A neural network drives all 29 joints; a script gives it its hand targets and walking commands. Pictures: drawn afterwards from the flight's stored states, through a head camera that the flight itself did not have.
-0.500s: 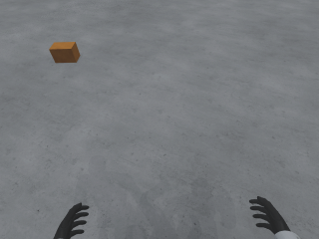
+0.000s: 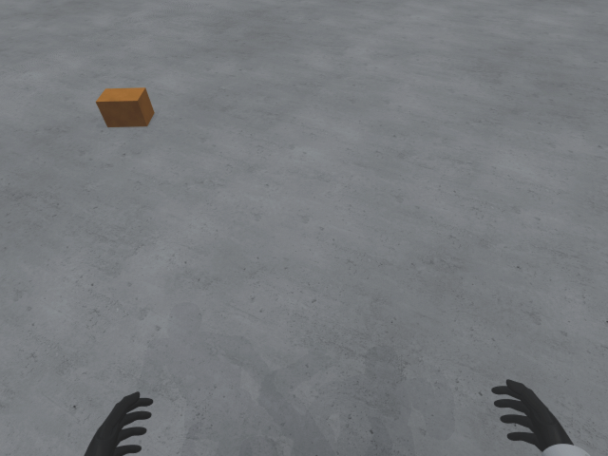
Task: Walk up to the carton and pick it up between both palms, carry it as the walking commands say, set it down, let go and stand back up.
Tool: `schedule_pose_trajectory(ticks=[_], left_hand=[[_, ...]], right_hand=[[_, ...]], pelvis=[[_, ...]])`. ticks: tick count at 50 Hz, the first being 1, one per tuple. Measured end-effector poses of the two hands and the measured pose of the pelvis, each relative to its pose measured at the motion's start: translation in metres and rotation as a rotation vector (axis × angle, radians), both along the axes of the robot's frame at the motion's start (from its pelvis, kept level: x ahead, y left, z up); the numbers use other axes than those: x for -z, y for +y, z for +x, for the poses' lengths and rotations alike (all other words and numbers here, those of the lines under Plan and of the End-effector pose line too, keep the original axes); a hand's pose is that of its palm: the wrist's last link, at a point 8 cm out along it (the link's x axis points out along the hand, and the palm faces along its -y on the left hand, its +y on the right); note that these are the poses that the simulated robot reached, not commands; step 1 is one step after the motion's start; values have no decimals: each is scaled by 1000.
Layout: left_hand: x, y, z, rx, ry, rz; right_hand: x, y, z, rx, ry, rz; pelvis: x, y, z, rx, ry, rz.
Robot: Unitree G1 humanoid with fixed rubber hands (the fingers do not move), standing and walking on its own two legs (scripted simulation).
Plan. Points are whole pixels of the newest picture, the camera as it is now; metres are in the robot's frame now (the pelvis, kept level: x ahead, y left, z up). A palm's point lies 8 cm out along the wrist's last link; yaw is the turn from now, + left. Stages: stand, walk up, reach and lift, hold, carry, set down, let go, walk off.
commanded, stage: stand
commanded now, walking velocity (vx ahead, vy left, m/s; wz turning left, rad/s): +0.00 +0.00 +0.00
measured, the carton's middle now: (126, 107) +2.20 +1.10 -0.68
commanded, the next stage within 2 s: walk up in 1.62 s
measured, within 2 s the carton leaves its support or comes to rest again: neither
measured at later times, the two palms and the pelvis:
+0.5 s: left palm out of the picture +0.14 +0.30 -0.07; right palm out of the picture +0.14 -0.30 -0.07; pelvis +0.00 +0.00 +0.01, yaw +0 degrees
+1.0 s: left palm out of the picture +0.11 +0.31 -0.08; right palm out of the picture +0.11 -0.30 -0.08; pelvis +0.00 +0.00 +0.01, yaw +0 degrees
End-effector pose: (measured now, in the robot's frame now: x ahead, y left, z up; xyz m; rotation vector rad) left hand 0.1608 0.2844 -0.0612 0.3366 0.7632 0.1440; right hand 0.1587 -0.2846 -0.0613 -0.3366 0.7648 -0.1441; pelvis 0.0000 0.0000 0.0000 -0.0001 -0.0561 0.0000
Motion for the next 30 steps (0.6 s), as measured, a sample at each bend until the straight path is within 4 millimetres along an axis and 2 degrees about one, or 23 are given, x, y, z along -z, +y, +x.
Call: schedule_pose_trajectory(ticks=[30], left_hand=[[9, 14, -26, -39, 129, 24]], right_hand=[[10, -14, -28, 41, 132, -24]], pelvis=[[-9, 0, -2, -1, -3, 0]])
